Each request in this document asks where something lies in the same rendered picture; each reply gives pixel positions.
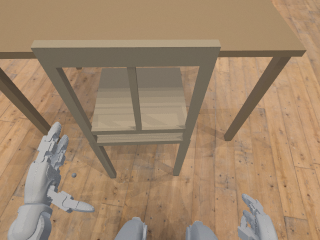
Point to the robot thigh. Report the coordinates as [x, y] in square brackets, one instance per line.
[199, 232]
[133, 230]

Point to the left robot hand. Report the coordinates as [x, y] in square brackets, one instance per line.
[45, 170]

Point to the robot left thigh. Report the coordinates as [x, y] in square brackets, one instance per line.
[133, 230]

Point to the robot right thigh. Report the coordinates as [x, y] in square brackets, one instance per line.
[199, 232]

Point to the robot left forearm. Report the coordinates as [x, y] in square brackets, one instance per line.
[32, 223]

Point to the chair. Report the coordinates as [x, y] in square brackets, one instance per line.
[134, 106]

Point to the table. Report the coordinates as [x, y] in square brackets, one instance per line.
[244, 28]

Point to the right robot hand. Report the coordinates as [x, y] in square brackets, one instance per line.
[261, 225]

